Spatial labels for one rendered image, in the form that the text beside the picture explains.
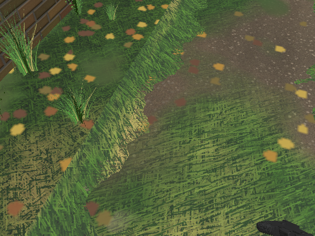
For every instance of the right robot hand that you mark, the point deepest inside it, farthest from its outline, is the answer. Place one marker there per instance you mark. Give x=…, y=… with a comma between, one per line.
x=280, y=228

